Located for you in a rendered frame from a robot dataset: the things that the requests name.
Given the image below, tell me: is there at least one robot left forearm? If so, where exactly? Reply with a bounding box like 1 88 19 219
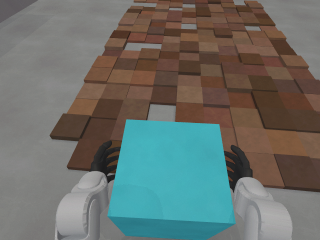
54 171 109 240

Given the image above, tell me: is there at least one robot left hand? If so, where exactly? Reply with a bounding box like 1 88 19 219
89 140 121 183

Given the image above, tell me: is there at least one robot right hand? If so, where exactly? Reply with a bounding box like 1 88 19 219
224 145 253 193

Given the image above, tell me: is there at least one robot right forearm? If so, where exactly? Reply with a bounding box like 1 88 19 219
233 177 293 240

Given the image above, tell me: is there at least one carton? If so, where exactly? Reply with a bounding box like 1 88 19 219
107 119 236 240

